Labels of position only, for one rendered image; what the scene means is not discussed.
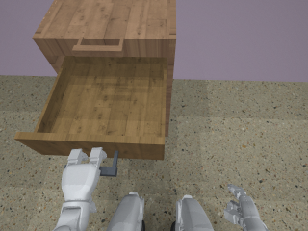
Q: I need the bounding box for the robot left thigh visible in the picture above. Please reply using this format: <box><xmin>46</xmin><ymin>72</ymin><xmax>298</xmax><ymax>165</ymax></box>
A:
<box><xmin>106</xmin><ymin>194</ymin><xmax>144</xmax><ymax>231</ymax></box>

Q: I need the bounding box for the left robot hand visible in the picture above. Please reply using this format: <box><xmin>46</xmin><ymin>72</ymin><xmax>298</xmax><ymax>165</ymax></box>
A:
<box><xmin>61</xmin><ymin>147</ymin><xmax>107</xmax><ymax>213</ymax></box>

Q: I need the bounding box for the cabinet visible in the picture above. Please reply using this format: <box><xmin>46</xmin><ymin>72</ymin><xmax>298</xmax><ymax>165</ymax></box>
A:
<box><xmin>32</xmin><ymin>0</ymin><xmax>176</xmax><ymax>137</ymax></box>

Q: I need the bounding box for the right robot hand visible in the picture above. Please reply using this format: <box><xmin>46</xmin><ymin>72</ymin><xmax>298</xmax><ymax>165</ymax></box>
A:
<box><xmin>223</xmin><ymin>184</ymin><xmax>260</xmax><ymax>227</ymax></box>

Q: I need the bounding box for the robot left forearm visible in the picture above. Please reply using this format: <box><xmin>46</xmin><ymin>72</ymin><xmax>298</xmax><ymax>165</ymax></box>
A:
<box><xmin>52</xmin><ymin>200</ymin><xmax>90</xmax><ymax>231</ymax></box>

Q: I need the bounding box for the drawer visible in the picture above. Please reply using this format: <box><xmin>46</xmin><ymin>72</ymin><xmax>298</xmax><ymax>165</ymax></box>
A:
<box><xmin>14</xmin><ymin>56</ymin><xmax>167</xmax><ymax>161</ymax></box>

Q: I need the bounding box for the handle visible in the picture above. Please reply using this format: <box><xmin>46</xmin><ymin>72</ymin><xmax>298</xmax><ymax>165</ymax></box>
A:
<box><xmin>64</xmin><ymin>148</ymin><xmax>119</xmax><ymax>177</ymax></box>
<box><xmin>72</xmin><ymin>45</ymin><xmax>124</xmax><ymax>58</ymax></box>

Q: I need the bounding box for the robot left shin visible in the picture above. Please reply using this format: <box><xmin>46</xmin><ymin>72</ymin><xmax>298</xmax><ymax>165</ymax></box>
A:
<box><xmin>129</xmin><ymin>192</ymin><xmax>142</xmax><ymax>231</ymax></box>

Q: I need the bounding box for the robot right forearm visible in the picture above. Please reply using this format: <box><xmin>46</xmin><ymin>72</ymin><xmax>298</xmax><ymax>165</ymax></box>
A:
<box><xmin>243</xmin><ymin>218</ymin><xmax>269</xmax><ymax>231</ymax></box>

